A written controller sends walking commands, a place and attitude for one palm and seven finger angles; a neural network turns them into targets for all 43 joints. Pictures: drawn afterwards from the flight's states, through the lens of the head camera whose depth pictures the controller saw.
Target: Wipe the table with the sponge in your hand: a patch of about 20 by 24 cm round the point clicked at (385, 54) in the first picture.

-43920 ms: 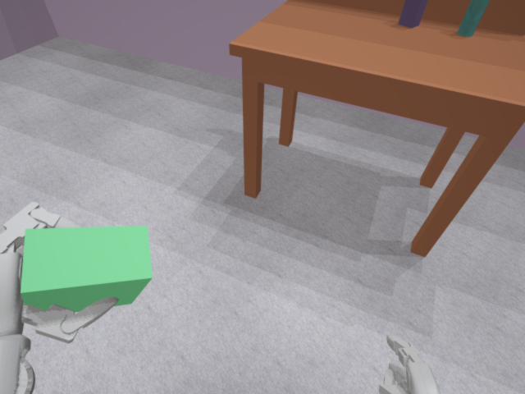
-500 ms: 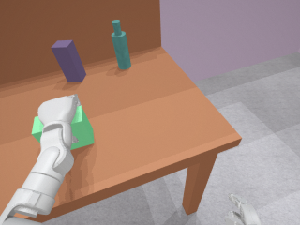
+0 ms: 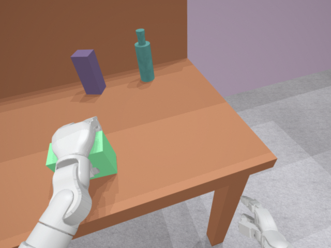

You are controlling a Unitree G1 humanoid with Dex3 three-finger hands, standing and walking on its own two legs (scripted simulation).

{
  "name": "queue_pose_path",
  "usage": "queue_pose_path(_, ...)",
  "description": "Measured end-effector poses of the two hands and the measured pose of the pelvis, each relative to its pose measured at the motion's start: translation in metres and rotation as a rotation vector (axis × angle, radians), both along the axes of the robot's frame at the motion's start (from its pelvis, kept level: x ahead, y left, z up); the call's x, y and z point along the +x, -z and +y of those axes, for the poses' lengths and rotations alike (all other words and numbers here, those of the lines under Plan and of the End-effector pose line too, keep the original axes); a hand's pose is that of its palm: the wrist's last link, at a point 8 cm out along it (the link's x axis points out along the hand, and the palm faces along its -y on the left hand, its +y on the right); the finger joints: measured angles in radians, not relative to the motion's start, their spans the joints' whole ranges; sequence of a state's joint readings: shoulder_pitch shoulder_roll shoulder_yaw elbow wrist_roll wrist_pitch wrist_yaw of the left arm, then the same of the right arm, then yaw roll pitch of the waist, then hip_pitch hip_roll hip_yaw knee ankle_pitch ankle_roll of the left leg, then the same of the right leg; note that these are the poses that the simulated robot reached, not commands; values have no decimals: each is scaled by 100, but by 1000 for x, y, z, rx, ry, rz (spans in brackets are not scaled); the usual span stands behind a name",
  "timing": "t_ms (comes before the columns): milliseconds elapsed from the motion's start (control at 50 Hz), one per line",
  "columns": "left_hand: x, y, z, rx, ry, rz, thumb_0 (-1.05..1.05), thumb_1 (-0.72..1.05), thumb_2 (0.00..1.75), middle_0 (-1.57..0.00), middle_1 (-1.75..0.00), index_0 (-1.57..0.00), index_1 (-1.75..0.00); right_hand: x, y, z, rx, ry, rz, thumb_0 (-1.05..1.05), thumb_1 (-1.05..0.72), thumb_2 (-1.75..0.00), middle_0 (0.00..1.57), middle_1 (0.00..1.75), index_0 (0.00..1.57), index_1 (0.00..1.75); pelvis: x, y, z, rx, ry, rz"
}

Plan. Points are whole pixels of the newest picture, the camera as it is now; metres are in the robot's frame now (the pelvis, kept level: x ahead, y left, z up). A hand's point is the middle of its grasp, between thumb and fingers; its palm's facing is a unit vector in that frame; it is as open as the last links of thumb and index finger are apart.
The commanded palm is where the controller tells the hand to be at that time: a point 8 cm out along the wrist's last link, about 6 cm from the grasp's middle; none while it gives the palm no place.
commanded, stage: wipe back along the middle lane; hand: left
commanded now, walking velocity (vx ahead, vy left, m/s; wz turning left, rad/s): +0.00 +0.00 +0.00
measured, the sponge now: (88, 162) +0.29 +0.25 +0.07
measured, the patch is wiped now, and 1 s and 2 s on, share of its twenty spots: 0.55 0.65 0.90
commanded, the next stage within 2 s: slide across to the third lane in 0.16 s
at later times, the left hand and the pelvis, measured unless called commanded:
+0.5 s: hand (93, 160) +0.26 +0.21 +0.12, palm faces +0.14 -0.12 -0.98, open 10.3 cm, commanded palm +0.23 +0.18 +0.16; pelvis -0.02 -0.02 +0.00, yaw +0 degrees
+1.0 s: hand (120, 159) +0.28 +0.15 +0.12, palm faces +0.10 -0.10 -0.99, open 10.3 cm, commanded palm +0.24 +0.13 +0.16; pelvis -0.03 -0.04 +0.00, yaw +1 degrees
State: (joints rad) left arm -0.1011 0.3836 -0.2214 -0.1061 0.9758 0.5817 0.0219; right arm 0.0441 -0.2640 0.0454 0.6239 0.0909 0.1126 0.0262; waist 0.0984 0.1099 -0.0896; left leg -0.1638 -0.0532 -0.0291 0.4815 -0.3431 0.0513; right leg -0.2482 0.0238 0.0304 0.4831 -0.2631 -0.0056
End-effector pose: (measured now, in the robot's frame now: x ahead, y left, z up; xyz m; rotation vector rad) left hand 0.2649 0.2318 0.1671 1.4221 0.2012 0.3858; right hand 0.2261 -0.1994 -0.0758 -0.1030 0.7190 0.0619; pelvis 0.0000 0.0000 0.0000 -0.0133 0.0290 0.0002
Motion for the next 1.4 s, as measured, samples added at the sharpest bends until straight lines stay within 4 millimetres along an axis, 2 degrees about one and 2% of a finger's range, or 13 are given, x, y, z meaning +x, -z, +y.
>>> queue_pose_path(260,-27,1,-13,-34,19,-31,1,-49,104,-59,-143,-68,-135,-9,1,-3,13,-9,4,1,-91,-89,20,30,19,30,-7,1,-6,4,10,-18)
queue_pose_path(360,-31,1,-16,-35,6,-27,1,-49,104,-60,-143,-69,-134,-12,1,-8,-2,-8,9,1,-91,-89,20,30,20,30,-11,1,-11,7,7,-27)
queue_pose_path(520,-26,-1,-29,-17,-5,8,1,-50,104,-62,-141,-71,-132,-14,2,-16,-12,-7,-1,1,-91,-89,20,30,20,30,-19,0,-18,13,-5,-39)
queue_pose_path(740,-17,-3,-68,1,75,37,1,-52,104,-65,-138,-74,-129,-13,-1,-17,20,-28,-29,1,-91,-89,19,30,20,30,-25,0,-29,23,-11,-57)
queue_pose_path(1040,-15,-1,-91,13,55,33,1,-52,105,-65,-138,-74,-129,-27,-1,-40,19,-10,-20,1,-91,-89,20,30,20,30,-36,0,-45,30,-12,-67)
queue_pose_path(1200,-9,1,-93,6,44,58,1,-53,105,-66,-138,-75,-128,-40,0,-53,-7,29,-10,1,-91,-89,20,30,20,30,-43,0,-50,35,-5,-71)
queue_pose_path(1400,17,-2,-90,27,19,104,1,-55,105,-69,-135,-78,-126,-75,12,-74,-58,97,42,1,-91,-89,20,30,20,30,-55,1,-56,41,1,-44)
